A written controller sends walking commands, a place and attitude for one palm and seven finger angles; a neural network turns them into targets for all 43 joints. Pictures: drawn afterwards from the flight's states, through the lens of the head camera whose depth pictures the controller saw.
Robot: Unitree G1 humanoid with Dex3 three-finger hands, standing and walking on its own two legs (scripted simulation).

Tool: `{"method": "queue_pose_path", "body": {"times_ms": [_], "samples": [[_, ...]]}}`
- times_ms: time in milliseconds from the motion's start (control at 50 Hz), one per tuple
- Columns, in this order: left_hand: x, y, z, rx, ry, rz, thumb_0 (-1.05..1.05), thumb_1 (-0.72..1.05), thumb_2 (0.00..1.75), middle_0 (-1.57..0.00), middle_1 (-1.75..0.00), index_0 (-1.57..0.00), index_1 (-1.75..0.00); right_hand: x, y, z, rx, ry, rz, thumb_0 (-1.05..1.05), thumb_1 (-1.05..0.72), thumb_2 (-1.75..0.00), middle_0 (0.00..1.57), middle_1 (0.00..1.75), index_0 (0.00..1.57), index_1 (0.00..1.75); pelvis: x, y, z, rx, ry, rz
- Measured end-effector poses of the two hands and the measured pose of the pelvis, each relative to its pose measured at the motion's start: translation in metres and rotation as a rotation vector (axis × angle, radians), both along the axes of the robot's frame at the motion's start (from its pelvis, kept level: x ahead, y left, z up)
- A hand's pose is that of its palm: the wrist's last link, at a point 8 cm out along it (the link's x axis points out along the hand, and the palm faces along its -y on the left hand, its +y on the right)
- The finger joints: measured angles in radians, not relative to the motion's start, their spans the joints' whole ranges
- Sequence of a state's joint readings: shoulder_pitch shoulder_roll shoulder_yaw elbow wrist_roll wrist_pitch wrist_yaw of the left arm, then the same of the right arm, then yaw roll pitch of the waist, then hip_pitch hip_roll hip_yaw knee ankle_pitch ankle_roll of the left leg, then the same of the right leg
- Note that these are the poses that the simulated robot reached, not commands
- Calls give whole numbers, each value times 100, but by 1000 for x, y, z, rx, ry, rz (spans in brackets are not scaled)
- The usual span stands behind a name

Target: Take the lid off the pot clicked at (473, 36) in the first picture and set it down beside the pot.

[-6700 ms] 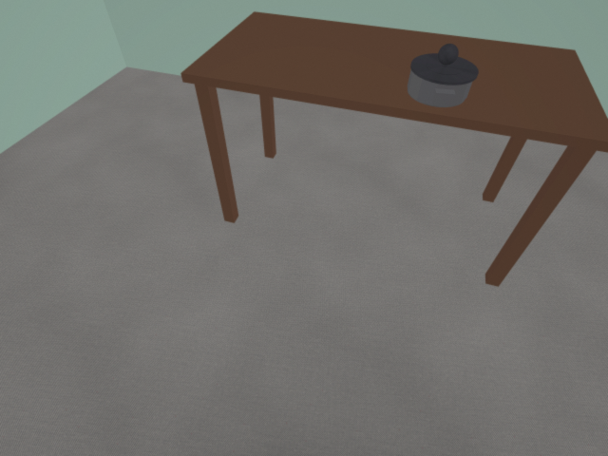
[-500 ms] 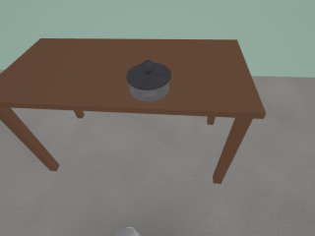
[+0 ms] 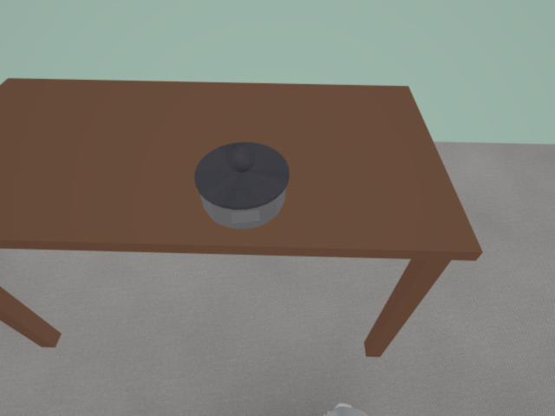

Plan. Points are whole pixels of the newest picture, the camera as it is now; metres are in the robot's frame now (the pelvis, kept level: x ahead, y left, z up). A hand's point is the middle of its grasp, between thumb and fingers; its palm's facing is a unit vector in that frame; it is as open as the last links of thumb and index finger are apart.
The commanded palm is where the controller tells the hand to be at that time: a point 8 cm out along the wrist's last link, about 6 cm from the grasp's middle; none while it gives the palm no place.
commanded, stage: come to a stop and stand still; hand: left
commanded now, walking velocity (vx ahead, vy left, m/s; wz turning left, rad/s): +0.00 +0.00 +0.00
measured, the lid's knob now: (240, 157) +0.55 +0.10 +0.05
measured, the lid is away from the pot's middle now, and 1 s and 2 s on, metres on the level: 0.00 0.00 0.00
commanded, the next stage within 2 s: look again from close up in 1.66 s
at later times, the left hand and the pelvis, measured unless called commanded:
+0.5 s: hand out of the picture +0.09 +0.20 -0.17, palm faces +0.05 -0.95 -0.30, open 7.3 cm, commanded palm none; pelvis +0.03 +0.00 -0.01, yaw +0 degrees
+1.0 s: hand out of the picture +0.03 +0.22 -0.17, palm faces +0.04 -0.98 -0.20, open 7.4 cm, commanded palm none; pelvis +0.02 +0.05 +0.00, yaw +0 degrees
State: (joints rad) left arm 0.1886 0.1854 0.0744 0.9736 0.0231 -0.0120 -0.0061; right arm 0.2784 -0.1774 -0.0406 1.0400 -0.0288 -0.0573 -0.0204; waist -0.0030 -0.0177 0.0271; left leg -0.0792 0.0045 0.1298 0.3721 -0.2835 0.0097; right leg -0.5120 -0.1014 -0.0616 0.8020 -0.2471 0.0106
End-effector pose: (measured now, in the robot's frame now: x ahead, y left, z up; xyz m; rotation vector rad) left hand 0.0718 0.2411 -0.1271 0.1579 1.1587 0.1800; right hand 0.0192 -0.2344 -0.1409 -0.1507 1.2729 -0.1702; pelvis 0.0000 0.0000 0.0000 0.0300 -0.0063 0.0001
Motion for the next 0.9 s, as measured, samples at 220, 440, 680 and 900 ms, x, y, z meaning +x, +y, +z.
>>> {"method": "queue_pose_path", "body": {"times_ms": [220, 440, 680, 900], "samples": [[66, -50, -1, 27, 6, -56, 0, 91, 90, -20, -30, -20, -30, 15, -26, -26, 49, 175, -56, 1, -91, -90, 20, 30, 19, 30, 51, -33, -9, 0, -6, 8], [23, -13, 1, 61, 84, 17, 0, 92, 90, -20, -30, -21, -30, 76, -15, -8, 34, 16, 11, 1, -91, -90, 20, 30, 19, 30, 37, -16, -1, 10, 2, -2], [-25, 40, -11, 91, 81, 35, 1, 91, 90, -20, -30, -20, -30, 89, 31, -13, 40, -174, 76, 1, -91, -90, 20, 30, 19, 30, 22, 24, -21, 9, -29, 2], [-59, 30, -11, 4, 180, 23, 1, 91, 90, -20, -30, -20, -30, 43, 49, -7, 35, -62, 40, 0, -92, -90, 20, 30, 20, 30, 19, 44, -7, -16, -11, 1]]}}
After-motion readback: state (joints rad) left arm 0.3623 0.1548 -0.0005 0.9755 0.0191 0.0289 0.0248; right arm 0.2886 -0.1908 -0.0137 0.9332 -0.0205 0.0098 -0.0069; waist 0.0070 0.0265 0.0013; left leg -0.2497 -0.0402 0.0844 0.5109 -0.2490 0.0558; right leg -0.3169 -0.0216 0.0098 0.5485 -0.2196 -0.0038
